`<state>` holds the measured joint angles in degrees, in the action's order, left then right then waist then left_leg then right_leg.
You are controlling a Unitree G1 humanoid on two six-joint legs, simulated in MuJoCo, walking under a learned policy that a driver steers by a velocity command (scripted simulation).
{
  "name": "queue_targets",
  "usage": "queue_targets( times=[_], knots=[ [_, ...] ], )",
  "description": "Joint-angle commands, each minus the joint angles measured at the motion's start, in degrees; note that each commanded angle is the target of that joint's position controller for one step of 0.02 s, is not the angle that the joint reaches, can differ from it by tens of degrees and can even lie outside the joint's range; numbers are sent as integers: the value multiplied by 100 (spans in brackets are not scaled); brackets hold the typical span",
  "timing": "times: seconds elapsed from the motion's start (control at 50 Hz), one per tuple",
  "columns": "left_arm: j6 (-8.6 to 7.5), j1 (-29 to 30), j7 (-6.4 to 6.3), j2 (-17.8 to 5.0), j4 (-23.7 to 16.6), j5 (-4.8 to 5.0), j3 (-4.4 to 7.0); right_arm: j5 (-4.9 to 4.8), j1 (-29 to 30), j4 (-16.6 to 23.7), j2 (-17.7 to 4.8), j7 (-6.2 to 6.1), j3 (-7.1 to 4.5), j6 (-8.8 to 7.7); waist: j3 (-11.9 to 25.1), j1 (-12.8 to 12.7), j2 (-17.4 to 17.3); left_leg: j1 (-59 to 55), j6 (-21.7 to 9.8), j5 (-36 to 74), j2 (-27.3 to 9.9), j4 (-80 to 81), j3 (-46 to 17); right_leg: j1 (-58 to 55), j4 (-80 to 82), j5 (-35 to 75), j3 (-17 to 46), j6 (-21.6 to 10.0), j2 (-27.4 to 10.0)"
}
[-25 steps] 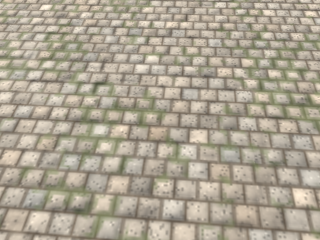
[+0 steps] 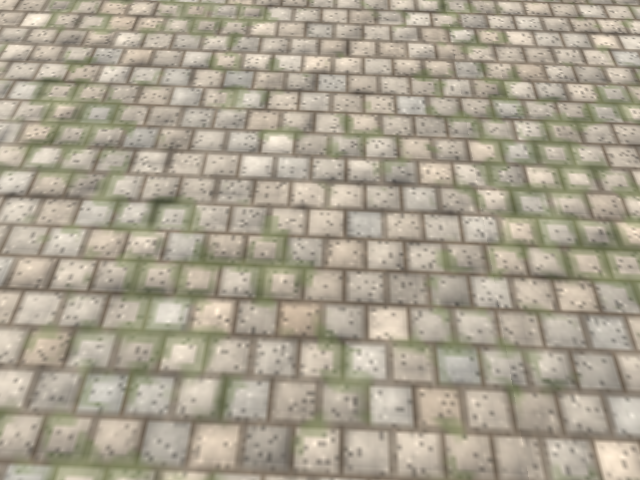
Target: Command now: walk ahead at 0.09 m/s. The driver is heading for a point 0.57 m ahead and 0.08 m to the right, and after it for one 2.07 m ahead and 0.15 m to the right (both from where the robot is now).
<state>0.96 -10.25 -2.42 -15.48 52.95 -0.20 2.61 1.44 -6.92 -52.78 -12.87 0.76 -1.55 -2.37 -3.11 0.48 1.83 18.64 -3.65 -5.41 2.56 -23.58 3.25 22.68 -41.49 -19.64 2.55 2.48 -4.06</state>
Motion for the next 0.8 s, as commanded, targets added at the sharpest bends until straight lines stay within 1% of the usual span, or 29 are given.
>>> queue_targets(
  times=[0.02,0.04,0.06,0.08,0.1,0.12,0.14,0.16,0.18,0.22,0.28,0.36,0.44,0.58,0.8],
  knots=[
    [76,-736,4,-363,71,-59,100,-74,540,312,-842,-72,-146,3,816,-349,-779,420,-674,-1309,-1301,1102,-1074,-1566,816,957,-213,-112,92],
    [77,-645,13,-374,70,-112,106,-89,498,257,-751,-77,-108,27,642,-348,-726,567,-486,-1981,-1179,1123,-1070,-1693,1091,1033,-219,-183,103],
    [67,-540,9,-419,26,-158,104,-83,346,156,-635,-76,-62,42,432,-328,-607,638,-245,-2442,-1047,1097,-1056,-1706,1481,1160,-58,-275,-37],
    [41,-448,-12,-575,-39,-155,111,-54,214,93,-611,-80,-48,56,220,-216,-383,608,-29,-2470,-853,858,-956,-1560,1852,1132,224,-399,-309],
    [19,-283,-18,-964,52,-52,210,-67,-46,92,-628,-107,-83,93,46,125,372,272,131,-2081,-480,748,-572,-887,1850,197,195,-519,-222],
    [-41,-192,8,-683,71,-31,169,-25,61,54,-693,-150,-81,119,7,5,396,-254,214,-1634,-416,454,-453,-435,2061,-285,171,-471,-128],
    [-100,-157,19,-478,121,-74,110,-44,49,36,-682,-174,-89,139,59,43,429,-508,193,-1323,-412,317,-416,-315,2175,-250,171,-372,-122],
    [-148,-71,32,-451,146,-82,101,-59,-3,-23,-622,-198,-78,158,97,77,432,-648,152,-1059,-431,231,-411,-337,2178,84,150,-284,-92],
    [-195,-37,44,-420,165,-62,91,-52,-56,-77,-642,-206,-84,167,157,70,379,-664,133,-810,-409,167,-374,-487,2118,424,131,-242,-79],
    [-247,-140,47,-439,266,-23,85,-59,-79,-156,-624,-195,-84,160,337,25,225,-736,105,-368,-433,108,-368,-775,1950,1036,76,-245,-52],
    [-241,-200,36,-467,377,-3,77,-98,-4,-237,-629,-181,-90,163,467,-43,42,-816,114,138,-452,26,-359,-1022,1808,1572,18,-286,-15],
    [-207,-192,28,-460,490,7,62,-120,-13,-372,-651,-194,-101,206,505,-60,-111,-935,134,497,-461,-42,-349,-1140,1761,1872,-31,-312,23],
    [-177,-162,28,-432,584,9,51,-130,-46,-502,-679,-223,-109,243,484,-54,-177,-1010,150,648,-476,-67,-353,-1193,1772,1975,-75,-319,60],
    [-132,-122,21,-376,723,5,38,-135,-61,-671,-712,-262,-117,273,391,-46,-167,-1028,169,592,-493,-48,-361,-1215,1838,1854,-137,-310,117],
    [-106,-177,-10,-319,897,-5,11,-131,-123,-857,-660,-289,-114,279,233,-41,-150,-946,184,190,-487,49,-367,-1126,1945,1364,-199,-276,173]
  ],
)
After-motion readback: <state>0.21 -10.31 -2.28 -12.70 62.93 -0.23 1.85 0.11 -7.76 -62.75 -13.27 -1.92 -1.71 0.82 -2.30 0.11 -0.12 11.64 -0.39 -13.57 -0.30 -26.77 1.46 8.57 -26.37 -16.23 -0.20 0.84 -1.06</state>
